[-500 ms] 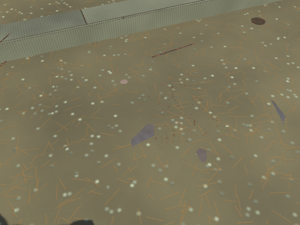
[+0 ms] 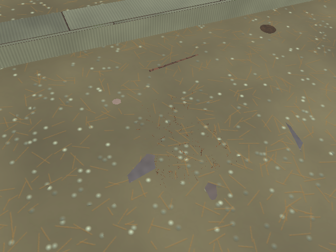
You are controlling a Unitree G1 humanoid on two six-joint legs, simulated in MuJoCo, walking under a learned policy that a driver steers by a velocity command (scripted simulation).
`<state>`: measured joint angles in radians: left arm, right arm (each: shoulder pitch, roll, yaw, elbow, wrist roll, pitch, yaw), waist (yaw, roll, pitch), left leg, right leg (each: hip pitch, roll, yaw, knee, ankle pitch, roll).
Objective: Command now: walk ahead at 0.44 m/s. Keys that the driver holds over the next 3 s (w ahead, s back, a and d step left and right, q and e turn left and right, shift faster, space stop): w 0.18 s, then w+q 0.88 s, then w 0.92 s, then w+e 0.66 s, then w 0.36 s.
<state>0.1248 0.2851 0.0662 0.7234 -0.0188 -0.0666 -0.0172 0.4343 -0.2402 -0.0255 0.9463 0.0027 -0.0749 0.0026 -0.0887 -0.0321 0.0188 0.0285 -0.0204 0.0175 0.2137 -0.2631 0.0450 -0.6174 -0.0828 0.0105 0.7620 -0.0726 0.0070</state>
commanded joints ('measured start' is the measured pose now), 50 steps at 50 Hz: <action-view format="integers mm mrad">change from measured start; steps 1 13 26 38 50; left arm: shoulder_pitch -189 185 89 225 -59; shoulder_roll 11 120 117 71 73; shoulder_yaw -14 23 25 2 -4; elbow -114 1 94 61 -45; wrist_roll -6 9 32 39 34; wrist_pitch -22 -25 -59 6 -31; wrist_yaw -18 -8 18 38 20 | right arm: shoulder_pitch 14 -60 -269 15 -146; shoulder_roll -194 -202 -88 -353 -211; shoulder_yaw -38 -46 -40 -143 -90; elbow -41 -109 -188 -239 -307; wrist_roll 5 59 17 26 14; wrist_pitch -5 -23 20 42 9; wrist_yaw -13 -4 12 21 -13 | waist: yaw -19 188 113 -13 69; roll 123 -106 10 228 84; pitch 98 -156 66 -265 -21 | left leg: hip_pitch -73 -750 -689 257 -274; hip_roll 219 60 149 219 111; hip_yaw -119 -154 -83 -389 -249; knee -114 1104 581 328 12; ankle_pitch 232 -193 358 114 346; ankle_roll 139 13 -38 281 215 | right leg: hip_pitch -14 816 490 152 26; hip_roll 32 -272 -124 -5 9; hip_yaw -44 530 -120 -231 37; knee -148 -508 -685 447 24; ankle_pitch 111 -404 123 -50 24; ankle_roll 13 -235 -176 -7 72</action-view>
